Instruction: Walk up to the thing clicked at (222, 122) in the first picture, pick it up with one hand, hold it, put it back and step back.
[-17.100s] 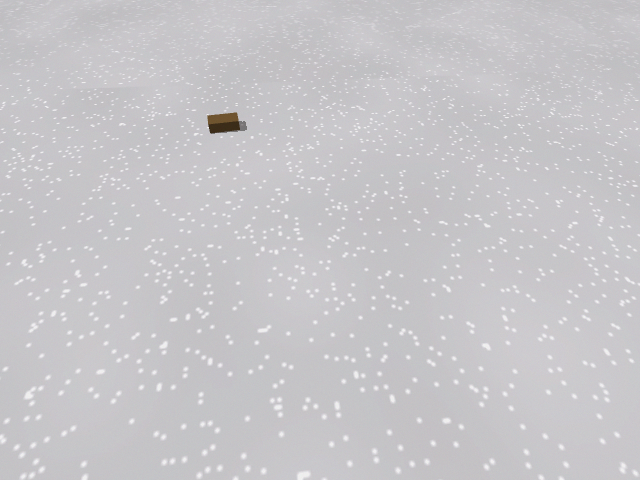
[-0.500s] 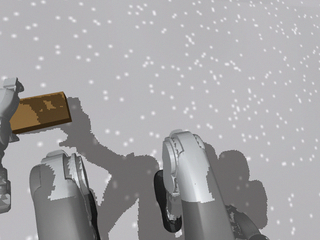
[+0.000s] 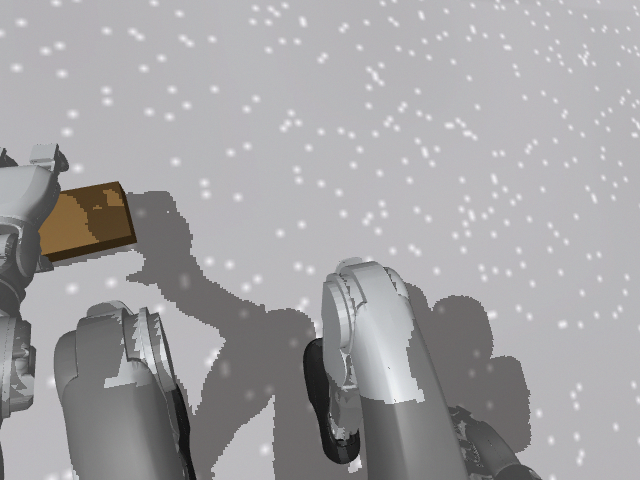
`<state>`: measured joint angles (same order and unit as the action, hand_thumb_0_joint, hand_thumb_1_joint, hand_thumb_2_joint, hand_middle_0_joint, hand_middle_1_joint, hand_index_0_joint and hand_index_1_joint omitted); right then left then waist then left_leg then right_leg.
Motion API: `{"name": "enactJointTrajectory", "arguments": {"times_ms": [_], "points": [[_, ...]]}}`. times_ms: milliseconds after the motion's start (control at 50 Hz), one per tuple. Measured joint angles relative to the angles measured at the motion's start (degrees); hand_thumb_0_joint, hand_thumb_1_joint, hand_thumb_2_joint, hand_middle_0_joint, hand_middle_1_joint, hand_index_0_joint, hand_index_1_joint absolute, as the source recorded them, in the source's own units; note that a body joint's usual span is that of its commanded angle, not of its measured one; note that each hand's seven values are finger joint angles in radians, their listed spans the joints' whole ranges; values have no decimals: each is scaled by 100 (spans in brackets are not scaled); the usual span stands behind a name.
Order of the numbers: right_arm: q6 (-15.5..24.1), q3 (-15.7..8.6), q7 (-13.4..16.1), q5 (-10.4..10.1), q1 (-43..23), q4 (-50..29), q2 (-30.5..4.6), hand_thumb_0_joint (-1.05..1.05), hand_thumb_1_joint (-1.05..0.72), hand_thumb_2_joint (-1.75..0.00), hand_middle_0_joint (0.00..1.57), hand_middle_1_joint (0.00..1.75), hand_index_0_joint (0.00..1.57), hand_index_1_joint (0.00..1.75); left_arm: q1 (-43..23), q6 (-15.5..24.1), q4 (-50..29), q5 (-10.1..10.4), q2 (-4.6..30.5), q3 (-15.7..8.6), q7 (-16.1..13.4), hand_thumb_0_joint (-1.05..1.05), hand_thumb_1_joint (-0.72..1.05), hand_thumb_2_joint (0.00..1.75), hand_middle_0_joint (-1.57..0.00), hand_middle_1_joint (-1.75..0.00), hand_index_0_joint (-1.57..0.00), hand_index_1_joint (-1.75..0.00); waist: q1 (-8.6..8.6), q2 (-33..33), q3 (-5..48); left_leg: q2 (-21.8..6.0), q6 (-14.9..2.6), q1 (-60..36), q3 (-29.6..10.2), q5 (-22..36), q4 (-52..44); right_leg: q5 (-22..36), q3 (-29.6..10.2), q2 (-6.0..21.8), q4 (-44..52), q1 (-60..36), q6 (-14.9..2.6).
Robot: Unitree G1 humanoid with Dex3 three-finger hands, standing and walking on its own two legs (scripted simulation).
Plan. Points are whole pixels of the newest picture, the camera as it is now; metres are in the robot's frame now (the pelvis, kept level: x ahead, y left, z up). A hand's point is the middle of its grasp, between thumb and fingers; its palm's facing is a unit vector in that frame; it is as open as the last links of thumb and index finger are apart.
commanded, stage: approach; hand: left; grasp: from above
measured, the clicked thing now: (71, 224) +0.47 +0.27 -0.29
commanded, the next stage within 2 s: close in in 0.36 s
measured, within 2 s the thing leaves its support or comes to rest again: neither
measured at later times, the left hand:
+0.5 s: hand (29, 220) +0.44 +0.28 -0.18, palm faces -0.46 -0.08 -0.88, open 14.2 cm
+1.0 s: hand (56, 226) +0.45 +0.27 -0.23, palm faces -0.47 -0.10 -0.88, open 14.3 cm
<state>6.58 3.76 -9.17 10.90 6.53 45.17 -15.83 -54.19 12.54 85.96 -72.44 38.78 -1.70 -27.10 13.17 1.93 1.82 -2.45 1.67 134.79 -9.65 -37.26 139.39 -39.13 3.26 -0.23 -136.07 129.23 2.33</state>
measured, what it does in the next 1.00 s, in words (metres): stands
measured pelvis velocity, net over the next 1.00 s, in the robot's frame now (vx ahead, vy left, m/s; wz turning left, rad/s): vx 0.00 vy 0.00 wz -0.04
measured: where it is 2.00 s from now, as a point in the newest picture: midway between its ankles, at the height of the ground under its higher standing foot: (258, 442)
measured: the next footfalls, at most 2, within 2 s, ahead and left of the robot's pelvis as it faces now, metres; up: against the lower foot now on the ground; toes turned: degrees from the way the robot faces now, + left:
none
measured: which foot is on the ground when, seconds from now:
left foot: down 0.00-1.00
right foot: down 0.00-1.00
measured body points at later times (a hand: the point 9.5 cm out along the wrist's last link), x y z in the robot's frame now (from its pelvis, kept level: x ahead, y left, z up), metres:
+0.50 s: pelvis +0.00 +0.00 +0.00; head +0.24 +0.05 +0.38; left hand +0.46 +0.28 -0.13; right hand +0.03 -0.26 -0.11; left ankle +0.08 +0.14 -0.28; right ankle +0.10 -0.13 -0.28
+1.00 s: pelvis +0.00 +0.00 -0.02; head +0.26 +0.08 +0.35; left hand +0.47 +0.27 -0.18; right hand +0.03 -0.27 -0.10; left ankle +0.08 +0.14 -0.28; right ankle +0.10 -0.13 -0.28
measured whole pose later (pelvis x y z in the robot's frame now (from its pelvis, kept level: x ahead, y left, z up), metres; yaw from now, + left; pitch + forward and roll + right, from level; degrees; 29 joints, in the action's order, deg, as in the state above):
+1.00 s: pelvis +0.00 +0.00 -0.02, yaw -2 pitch +30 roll -9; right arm 9.6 7.7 -12.2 14.8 7.6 44.0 -17.2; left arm -57.0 11.6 96.5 -74.4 45.0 -8.0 -33.2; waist 18.6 3.6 -3.0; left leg -2.5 1.6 136.6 -11.7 -37.9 143.1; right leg -38.7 4.5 -1.4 -138.2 130.5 3.0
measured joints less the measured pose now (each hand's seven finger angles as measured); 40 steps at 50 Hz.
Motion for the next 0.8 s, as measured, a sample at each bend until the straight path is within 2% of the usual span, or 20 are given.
{"name": "enactJointTrajectory", "arguments": {"times_ms": [60, 140, 240, 340, 380, 460, 540, 600, 720, 800], "points": [[32, 35, -27, 40, 9, -22, -4, 0, -90, -89, 20, 29, 20, 30, -182, -108, 120, -92, -92, -4, -176, 0, -52, 100, -10, -100, -9, -100, 116, -5, -6, -2, 5, 23, -16, -2, 20, 8, 12, -8, -9, 22, -7], [42, 98, -85, 80, 45, -94, -28, 0, -90, -88, 20, 29, 20, 30, -421, -340, 392, -175, -133, -177, -363, 0, -52, 101, -10, -100, -9, -100, 296, -69, -3, -24, 4, 61, -36, -19, 39, 22, 26, -34, -10, 72, -9], [17, 171, -164, 57, 124, -149, -72, 0, -90, -88, 20, 29, 20, 30, -491, -641, 506, -14, -90, -415, -349, 0, -53, 102, -9, -100, -8, -100, 396, -192, -66, -79, -17, 69, -48, -59, 42, 44, 33, -88, 17, 113, 17], [-33, 170, -222, -8, 228, -162, -64, 0, -90, -88, 20, 29, 20, 30, -176, -720, 275, 253, -1, -645, -66, 0, -54, 102, -9, -100, -8, -101, 331, -234, -176, -112, -32, 7, -35, -92, 54, 44, 17, -120, 4, 86, 30], [-29, 136, -237, -26, 275, -155, -49, 0, -91, -89, 20, 29, 20, 30, -23, -675, 97, 346, 31, -624, 108, 0, -55, 102, -9, -101, -8, -101, 262, -223, -209, -100, -24, -7, -22, -82, 59, 40, 3, -110, -15, 74, 27], [-36, 38, -226, -83, 341, -90, -16, 0, -91, -89, 20, 30, 20, 30, 221, -476, -374, 454, 27, -389, 386, 0, -56, 102, -9, -101, -8, -102, 74, -195, -179, -54, -11, 8, -6, -50, 66, 21, -12, -71, -43, 59, 26], [-64, -49, -172, -140, 324, -32, 10, 0, -91, -89, 20, 30, 20, 30, 234, -279, -542, 375, -48, -101, 415, 0, -56, 102, -9, -102, -8, -102, -63, -159, -64, -11, -15, -10, 11, -37, 31, -17, -18, -27, -16, -3, 19], [-65, -15, -128, -152, 227, -48, 0, 0, -91, -89, 20, 30, 20, 30, 61, -202, -192, 288, -66, 14, 325, 0, -56, 101, -9, -101, -8, -101, -44, -121, 18, -3, -29, -32, 5, -35, -3, -22, -4, -17, 32, -47, 18], [42, 109, -102, -60, 46, -167, -52, 0, -91, -89, 20, 30, 20, 30, -208, -114, 420, 4, 38, -55, 40, 0, -55, 103, -9, -100, -8, -100, 153, -4, -49, 9, -33, -55, -45, -5, 8, 15, 43, -22, 61, -104, 16], [109, 192, -132, 63, 2, -194, -88, 0, -90, -89, 20, 30, 20, 30, -274, -74, 680, -193, 190, -325, -228, 0, -54, 102, -9, -99, -8, -100, 307, 65, -137, 14, -21, -3, -96, 8, 84, 44, 77, -38, 10, -61, 17]]}}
